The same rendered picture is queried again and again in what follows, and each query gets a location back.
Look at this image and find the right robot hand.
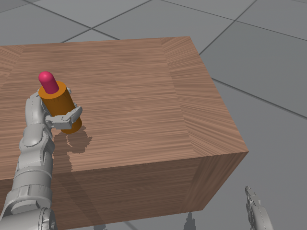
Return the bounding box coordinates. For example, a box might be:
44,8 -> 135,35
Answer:
245,186 -> 274,230

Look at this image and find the bottle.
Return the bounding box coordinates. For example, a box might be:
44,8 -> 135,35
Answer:
38,71 -> 82,134

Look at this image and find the left robot hand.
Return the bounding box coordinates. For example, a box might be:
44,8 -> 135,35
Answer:
25,87 -> 83,130

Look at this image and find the left robot arm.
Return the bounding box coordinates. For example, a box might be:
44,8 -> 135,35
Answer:
0,124 -> 58,230

